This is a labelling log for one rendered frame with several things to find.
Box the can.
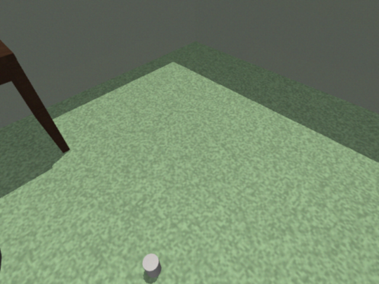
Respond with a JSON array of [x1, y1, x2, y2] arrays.
[[143, 253, 161, 278]]

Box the desk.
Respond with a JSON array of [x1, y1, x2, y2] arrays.
[[0, 40, 70, 153]]

